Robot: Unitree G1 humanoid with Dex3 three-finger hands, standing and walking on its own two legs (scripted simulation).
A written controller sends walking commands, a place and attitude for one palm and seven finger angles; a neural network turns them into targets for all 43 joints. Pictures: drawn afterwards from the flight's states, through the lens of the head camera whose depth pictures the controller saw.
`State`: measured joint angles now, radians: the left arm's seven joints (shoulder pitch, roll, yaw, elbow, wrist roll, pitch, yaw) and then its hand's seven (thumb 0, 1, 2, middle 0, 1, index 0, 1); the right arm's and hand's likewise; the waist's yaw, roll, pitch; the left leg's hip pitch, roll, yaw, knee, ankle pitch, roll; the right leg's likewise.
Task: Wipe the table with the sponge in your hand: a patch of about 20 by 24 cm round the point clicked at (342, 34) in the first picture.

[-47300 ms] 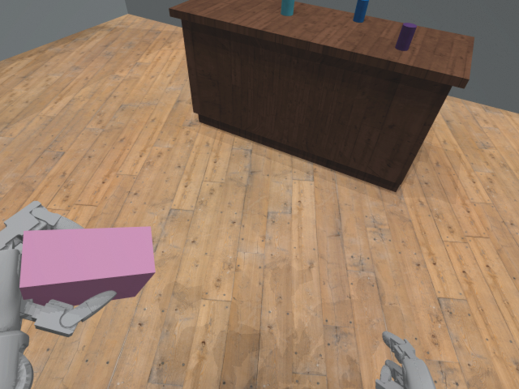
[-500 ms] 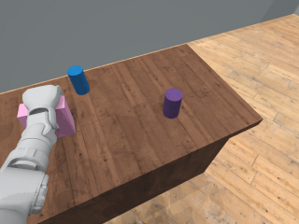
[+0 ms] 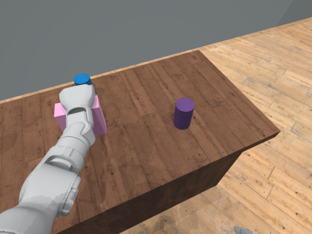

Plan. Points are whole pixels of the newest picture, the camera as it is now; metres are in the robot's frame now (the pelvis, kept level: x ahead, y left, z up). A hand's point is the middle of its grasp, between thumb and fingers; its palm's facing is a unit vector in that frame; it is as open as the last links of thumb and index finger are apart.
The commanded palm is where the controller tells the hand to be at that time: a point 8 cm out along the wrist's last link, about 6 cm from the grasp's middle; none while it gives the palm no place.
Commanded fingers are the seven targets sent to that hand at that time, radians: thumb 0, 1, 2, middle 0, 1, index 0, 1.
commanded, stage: wipe back along the middle lane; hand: left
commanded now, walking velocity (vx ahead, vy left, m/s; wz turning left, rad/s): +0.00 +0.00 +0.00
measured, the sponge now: (84, 123) +0.43 +0.24 +0.00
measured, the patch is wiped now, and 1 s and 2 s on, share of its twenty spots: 0.30 0.55 0.60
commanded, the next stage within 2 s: slide across to the third lane in 1.68 s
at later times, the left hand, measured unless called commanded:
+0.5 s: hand (87, 124) +0.39 +0.21 +0.04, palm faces -0.06 -0.04 -1.00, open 9.9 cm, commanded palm +0.36 +0.20 +0.08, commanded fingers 0.00 0.10 1.30 -1.20 -1.60 -1.20 -1.60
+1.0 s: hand (89, 133) +0.36 +0.20 +0.04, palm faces -0.01 -0.04 -1.00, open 9.9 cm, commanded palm +0.32 +0.18 +0.08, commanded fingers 0.00 0.10 1.30 -1.20 -1.60 -1.20 -1.60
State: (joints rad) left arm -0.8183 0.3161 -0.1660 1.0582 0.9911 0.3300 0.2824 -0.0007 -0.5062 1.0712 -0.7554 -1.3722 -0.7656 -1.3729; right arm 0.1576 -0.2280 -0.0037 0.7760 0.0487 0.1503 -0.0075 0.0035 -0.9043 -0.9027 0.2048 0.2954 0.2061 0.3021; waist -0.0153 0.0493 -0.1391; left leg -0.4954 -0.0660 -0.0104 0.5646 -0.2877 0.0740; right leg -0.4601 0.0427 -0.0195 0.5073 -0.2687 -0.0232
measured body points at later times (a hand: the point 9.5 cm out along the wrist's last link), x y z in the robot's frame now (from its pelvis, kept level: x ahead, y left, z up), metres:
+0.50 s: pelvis +0.00 -0.03 +0.01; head +0.02 -0.04 +0.46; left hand +0.39 +0.21 +0.10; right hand +0.16 -0.29 -0.11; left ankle -0.02 +0.06 -0.73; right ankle -0.02 -0.11 -0.73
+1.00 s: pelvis +0.00 -0.02 +0.01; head +0.00 -0.04 +0.46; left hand +0.36 +0.20 +0.10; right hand +0.18 -0.25 -0.11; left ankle -0.02 +0.06 -0.73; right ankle -0.02 -0.11 -0.73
